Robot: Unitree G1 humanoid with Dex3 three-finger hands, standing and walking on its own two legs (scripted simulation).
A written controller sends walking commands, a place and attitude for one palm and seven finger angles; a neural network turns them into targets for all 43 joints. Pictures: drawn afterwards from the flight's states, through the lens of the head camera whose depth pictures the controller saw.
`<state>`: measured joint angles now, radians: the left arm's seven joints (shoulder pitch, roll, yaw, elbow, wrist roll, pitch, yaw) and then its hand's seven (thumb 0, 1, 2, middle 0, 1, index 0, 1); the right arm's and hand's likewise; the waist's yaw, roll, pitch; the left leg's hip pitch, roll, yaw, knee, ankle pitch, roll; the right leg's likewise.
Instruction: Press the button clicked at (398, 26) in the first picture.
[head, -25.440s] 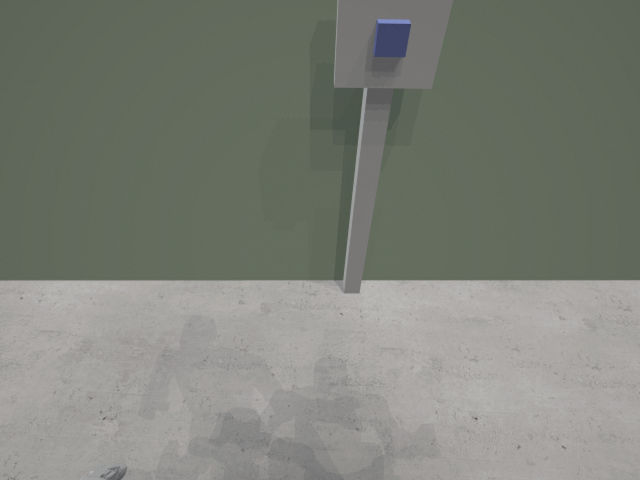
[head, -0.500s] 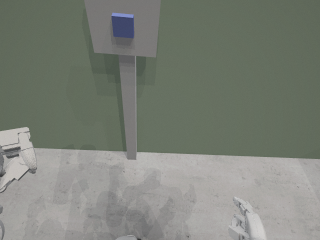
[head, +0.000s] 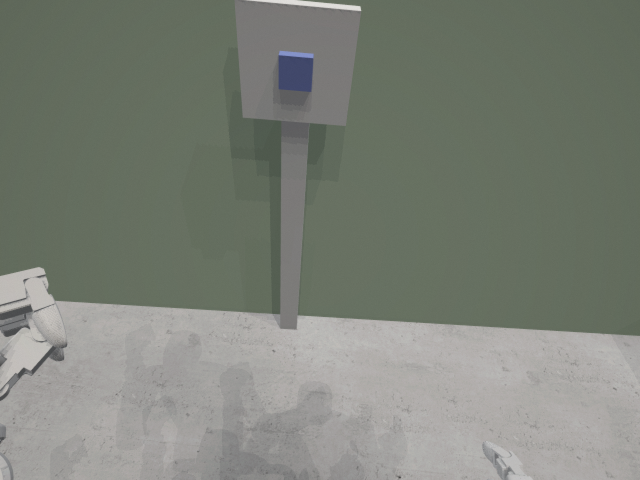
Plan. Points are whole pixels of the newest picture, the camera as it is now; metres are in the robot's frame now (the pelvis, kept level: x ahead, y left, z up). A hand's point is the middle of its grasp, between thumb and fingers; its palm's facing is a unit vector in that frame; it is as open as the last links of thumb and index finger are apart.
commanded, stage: stop stepping back and stand still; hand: left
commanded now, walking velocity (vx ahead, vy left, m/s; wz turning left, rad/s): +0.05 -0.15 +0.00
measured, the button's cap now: (295, 71) +0.76 +0.08 +0.19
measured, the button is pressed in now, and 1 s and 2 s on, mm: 0 0 0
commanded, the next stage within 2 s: let the arm hang, fingers relaxed in 0.14 s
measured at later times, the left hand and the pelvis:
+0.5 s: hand out of the picture +0.09 +0.17 -0.15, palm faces +0.11 -0.97 -0.24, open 3.1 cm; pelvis +0.00 -0.02 +0.00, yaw +4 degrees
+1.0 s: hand out of the picture -0.01 +0.15 -0.16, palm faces +0.08 -0.98 -0.18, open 7.0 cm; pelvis +0.01 +0.00 +0.02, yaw +1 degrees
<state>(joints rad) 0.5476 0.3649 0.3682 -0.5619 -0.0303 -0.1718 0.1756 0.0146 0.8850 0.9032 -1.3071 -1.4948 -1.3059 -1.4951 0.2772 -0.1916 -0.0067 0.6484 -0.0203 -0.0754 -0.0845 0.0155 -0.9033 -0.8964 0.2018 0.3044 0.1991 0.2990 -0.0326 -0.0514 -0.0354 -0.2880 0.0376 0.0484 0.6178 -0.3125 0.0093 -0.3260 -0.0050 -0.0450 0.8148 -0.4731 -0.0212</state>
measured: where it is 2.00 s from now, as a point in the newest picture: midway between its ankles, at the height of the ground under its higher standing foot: outside the picture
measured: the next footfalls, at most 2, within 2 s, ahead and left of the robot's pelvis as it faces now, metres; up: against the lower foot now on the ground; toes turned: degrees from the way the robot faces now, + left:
right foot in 0.20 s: +0.07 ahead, -0.10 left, +0.00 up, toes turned -5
left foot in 0.48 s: +0.04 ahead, +0.11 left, +0.00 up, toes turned +6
